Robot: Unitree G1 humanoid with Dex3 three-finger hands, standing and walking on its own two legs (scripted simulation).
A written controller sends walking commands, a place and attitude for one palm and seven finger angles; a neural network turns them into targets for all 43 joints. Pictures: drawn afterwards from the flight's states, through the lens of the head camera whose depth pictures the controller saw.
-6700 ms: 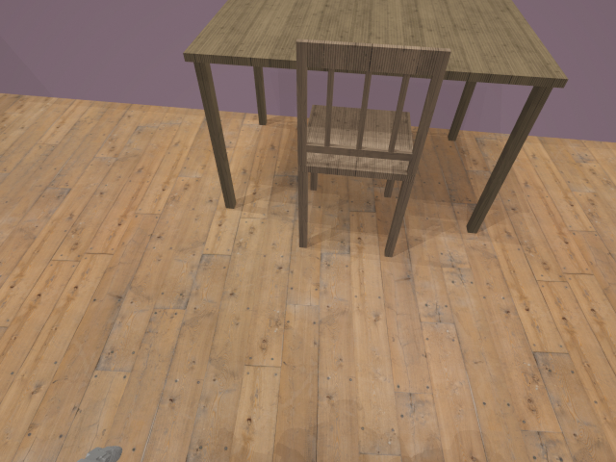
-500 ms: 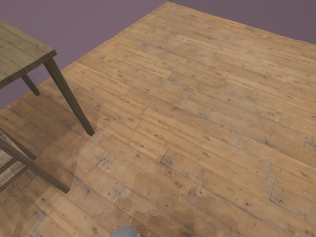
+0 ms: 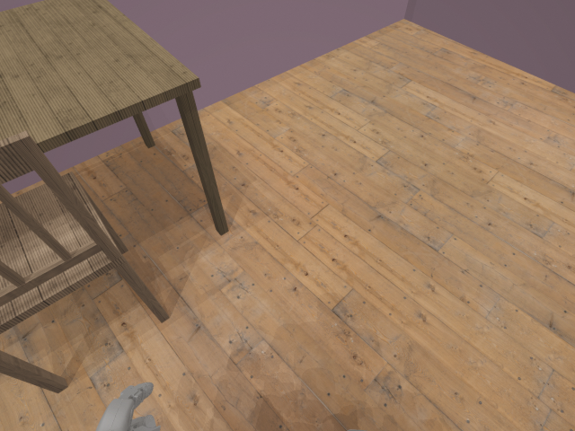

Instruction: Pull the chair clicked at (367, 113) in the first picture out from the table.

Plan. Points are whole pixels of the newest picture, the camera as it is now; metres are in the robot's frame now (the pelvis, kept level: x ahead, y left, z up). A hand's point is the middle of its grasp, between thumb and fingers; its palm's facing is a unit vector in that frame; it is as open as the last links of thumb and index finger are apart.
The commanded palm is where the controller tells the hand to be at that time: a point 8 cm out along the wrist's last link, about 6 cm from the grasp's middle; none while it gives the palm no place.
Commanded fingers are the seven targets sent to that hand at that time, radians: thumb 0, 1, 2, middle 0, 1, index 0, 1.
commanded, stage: turn to face it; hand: left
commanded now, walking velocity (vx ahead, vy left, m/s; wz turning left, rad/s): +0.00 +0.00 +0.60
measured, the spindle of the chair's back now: out of the picture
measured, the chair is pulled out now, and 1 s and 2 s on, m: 0.00 0.00 0.00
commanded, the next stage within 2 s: take the last steps up to it in 1.08 s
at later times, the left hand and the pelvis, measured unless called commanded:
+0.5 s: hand out of the picture -0.05 +0.22 -0.18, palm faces +0.36 -0.89 -0.27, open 7.4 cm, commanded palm none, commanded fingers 0.00 0.90 0.90 -0.20 -0.30 -0.20 -0.30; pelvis -0.01 +0.01 -0.01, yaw +20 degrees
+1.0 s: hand out of the picture +0.00 +0.22 -0.14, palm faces +0.53 -0.79 -0.30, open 7.4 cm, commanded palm none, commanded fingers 0.00 0.90 0.90 -0.20 -0.30 -0.20 -0.30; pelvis +0.01 -0.01 -0.01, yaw +33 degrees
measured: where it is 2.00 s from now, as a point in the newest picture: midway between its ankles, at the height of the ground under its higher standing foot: outside the picture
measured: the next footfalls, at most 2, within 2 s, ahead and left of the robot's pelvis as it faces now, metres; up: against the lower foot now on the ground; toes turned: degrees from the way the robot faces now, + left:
right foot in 0.04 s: +0.05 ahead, -0.13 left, +0.00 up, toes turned +0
left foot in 0.50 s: +0.00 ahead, +0.13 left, +0.00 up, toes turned +25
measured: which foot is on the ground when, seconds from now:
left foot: down 0.00-0.04, up 0.06-0.48, down 0.50-0.98, up 1.00-1.00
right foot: up 0.00-0.02, down 0.04-0.50, up 0.52-0.96, down 0.98-1.00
